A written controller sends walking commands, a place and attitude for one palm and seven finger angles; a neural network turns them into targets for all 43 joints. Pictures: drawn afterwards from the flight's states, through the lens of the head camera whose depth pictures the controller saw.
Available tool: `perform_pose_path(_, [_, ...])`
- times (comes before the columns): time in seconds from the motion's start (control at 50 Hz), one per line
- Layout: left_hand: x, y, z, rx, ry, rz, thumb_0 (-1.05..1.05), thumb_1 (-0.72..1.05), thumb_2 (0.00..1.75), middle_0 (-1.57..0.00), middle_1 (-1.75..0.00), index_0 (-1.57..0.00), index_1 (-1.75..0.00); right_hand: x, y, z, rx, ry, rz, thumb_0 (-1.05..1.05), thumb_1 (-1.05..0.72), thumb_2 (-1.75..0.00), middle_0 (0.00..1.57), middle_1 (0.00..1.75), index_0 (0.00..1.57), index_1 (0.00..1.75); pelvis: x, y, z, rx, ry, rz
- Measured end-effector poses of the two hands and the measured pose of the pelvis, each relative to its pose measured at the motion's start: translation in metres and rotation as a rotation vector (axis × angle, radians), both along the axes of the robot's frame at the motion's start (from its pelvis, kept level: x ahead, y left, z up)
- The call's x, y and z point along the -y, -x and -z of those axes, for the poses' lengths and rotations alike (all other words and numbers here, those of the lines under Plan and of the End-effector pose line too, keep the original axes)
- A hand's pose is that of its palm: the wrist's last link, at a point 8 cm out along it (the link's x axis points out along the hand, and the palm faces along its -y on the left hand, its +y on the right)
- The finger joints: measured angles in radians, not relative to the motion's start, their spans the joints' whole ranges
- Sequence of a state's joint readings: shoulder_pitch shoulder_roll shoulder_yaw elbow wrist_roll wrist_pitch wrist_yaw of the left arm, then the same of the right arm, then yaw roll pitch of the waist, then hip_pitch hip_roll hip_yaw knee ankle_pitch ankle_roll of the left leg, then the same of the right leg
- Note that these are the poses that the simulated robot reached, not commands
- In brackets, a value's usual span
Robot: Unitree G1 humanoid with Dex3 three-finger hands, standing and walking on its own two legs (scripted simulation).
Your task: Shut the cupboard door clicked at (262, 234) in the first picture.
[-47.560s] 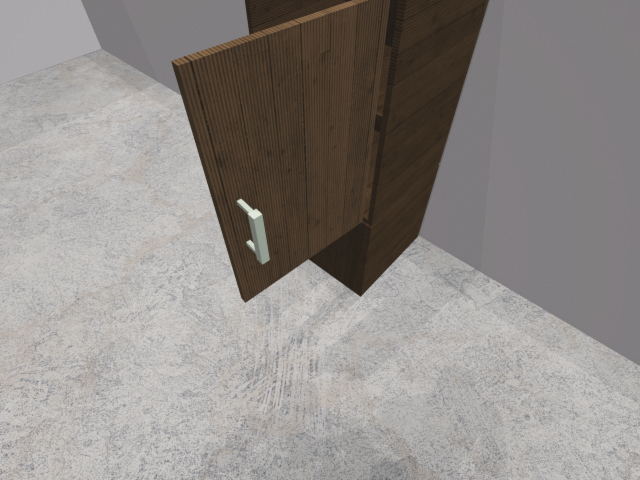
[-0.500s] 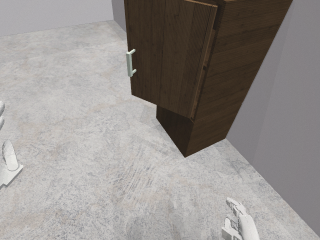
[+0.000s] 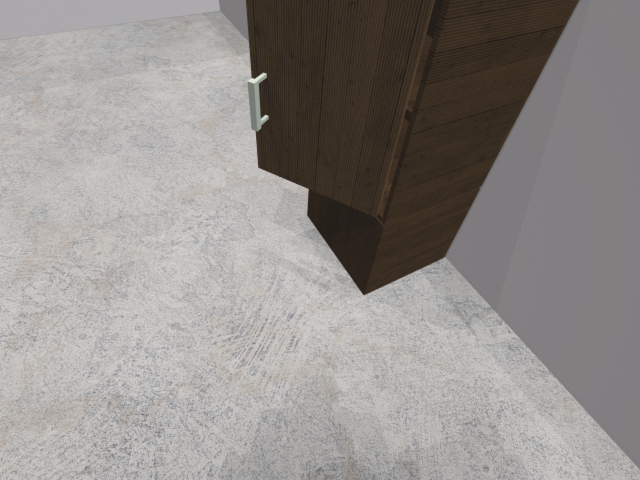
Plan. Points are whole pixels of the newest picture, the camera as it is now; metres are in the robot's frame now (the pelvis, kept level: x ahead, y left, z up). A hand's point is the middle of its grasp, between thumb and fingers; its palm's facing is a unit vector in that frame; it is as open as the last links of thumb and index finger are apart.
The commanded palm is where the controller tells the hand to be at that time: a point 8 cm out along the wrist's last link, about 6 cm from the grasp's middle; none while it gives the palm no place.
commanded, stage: let the arm hang, fingers relaxed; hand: left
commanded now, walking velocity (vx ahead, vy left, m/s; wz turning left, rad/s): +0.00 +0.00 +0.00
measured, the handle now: (259, 102) +0.98 +0.19 -0.09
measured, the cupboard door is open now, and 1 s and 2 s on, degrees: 33 33 33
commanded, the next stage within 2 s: look to check the result in 0.74 s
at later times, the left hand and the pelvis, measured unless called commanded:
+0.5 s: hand out of the picture -0.01 +0.17 -0.17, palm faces +0.01 -0.98 -0.18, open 7.3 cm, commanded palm none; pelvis +0.00 +0.00 +0.01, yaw -1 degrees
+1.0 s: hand out of the picture +0.00 +0.18 -0.17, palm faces +0.00 -0.98 -0.21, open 7.3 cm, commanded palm none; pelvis +0.01 +0.00 +0.01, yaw -1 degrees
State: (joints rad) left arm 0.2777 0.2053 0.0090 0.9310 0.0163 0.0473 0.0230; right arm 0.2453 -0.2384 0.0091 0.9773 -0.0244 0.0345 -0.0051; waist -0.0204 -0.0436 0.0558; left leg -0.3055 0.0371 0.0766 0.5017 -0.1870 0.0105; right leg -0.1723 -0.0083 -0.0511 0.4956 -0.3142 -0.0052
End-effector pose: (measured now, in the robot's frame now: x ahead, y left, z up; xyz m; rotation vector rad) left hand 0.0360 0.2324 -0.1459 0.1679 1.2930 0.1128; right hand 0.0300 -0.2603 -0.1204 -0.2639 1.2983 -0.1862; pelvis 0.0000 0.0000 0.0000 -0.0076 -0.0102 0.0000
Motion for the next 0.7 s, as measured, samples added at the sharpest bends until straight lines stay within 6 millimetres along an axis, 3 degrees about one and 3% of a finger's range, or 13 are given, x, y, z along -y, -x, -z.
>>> perform_pose_path(0.12, [-0.013,0.065,-0.005,-0.184,-0.035,-0.046,-0.01,0.96,0.9,-0.21,-0.29,-0.21,-0.3,-0.017,0.047,0.01,-0.142,-0.05,0.06,0.01,-0.91,-0.89,0.2,0.3,0.2,0.3,0.001,0.0,-0.004,0.008,0.007,0.003])
perform_pose_path(0.24, [-0.014,0.091,-0.014,-0.259,-0.061,-0.06,0.0,0.93,0.9,-0.2,-0.29,-0.2,-0.3,-0.035,0.06,0.02,-0.16,-0.106,0.097,0.01,-0.91,-0.89,0.2,0.3,0.2,0.3,-0.001,0.0,-0.005,0.016,0.003,0.014])
perform_pose_path(0.34, [-0.007,0.084,-0.014,-0.233,-0.052,-0.059,0.0,0.91,0.9,-0.2,-0.29,-0.2,-0.3,-0.045,0.056,0.024,-0.138,-0.134,0.104,0.0,-0.91,-0.89,0.2,0.3,0.2,0.3,-0.002,0.0,-0.005,0.018,-0.001,0.018])
perform_pose_path(0.56, [0.022,0.04,-0.002,-0.108,0.023,-0.037,0.0,0.91,0.9,-0.2,-0.29,-0.2,-0.3,-0.046,0.04,0.021,-0.084,-0.125,0.105,0.01,-0.91,-0.89,0.2,0.3,0.2,0.3,-0.001,-0.004,-0.005,0.019,-0.006,0.018])
perform_pose_path(0.7, [0.023,0.038,0.0,-0.121,0.029,-0.034,0.01,0.92,0.9,-0.2,-0.29,-0.21,-0.3,-0.044,0.04,0.018,-0.092,-0.113,0.112,0.0,-0.91,-0.89,0.2,0.3,0.2,0.3,0.0,-0.007,-0.006,0.016,-0.005,0.018])
